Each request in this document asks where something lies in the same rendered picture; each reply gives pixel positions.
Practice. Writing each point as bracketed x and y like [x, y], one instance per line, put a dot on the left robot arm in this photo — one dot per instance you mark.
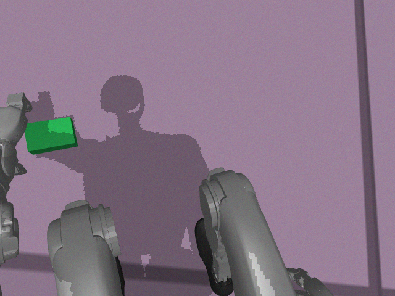
[9, 229]

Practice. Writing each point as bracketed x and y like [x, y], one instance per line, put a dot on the right robot hand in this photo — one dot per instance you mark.
[312, 286]

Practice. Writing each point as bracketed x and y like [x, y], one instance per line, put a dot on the left robot hand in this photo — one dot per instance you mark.
[13, 122]

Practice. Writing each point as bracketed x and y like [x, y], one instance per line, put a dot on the right robot foot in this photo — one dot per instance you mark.
[220, 288]

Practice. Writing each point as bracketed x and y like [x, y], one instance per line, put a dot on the small box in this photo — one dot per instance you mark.
[50, 135]

